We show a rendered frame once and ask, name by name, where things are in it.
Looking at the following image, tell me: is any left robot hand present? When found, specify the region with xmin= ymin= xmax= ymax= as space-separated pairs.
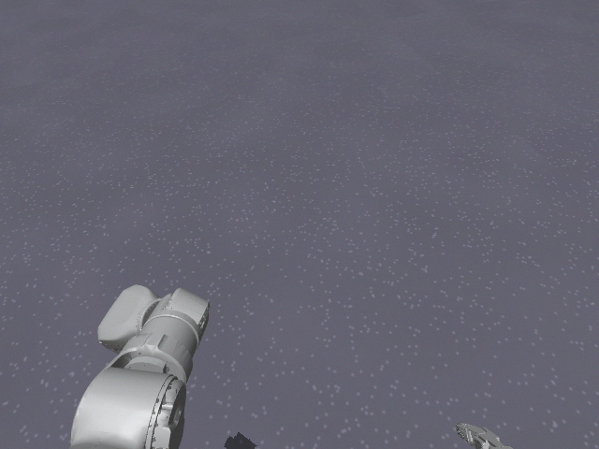
xmin=97 ymin=284 xmax=160 ymax=354

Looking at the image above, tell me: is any left robot arm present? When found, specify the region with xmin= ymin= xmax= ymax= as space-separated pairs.
xmin=68 ymin=288 xmax=210 ymax=449

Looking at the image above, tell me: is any right robot hand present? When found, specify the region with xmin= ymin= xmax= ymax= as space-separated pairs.
xmin=456 ymin=423 xmax=513 ymax=449

